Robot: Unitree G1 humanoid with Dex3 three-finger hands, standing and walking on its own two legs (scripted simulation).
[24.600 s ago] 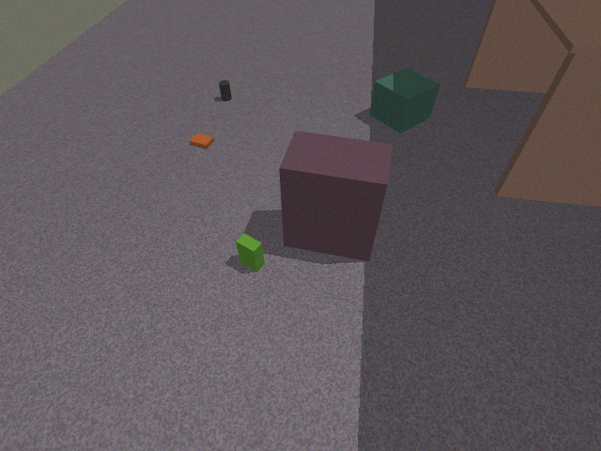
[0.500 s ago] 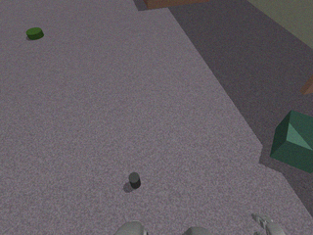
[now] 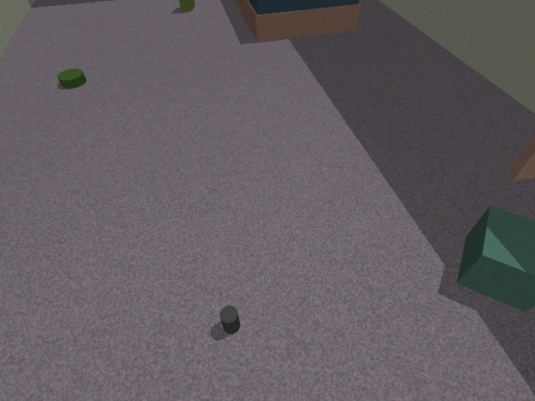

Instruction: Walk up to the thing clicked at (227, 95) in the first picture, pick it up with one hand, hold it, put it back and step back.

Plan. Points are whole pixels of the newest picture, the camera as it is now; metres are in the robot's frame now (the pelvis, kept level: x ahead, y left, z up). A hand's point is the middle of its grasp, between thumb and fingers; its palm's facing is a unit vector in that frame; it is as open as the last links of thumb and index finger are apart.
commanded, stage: walk up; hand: left
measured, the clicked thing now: (230, 320) +0.51 +0.20 -0.72
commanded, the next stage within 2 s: none
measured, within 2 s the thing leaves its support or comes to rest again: neither
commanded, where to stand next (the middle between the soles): +0.10 -0.03 m, yaw -2 degrees
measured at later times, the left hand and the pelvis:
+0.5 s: hand out of the picture +0.10 +0.26 -0.16, palm faces -0.06 -0.90 -0.44, open 7.4 cm; pelvis +0.00 -0.01 -0.03, yaw -2 degrees
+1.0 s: hand out of the picture +0.08 +0.31 -0.14, palm faces -0.11 -0.90 -0.42, open 7.4 cm; pelvis +0.01 +0.02 +0.00, yaw -2 degrees
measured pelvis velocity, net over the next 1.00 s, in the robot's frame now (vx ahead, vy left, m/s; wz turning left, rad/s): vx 0.01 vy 0.02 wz -0.03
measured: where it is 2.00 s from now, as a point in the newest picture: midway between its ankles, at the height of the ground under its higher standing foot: outside the picture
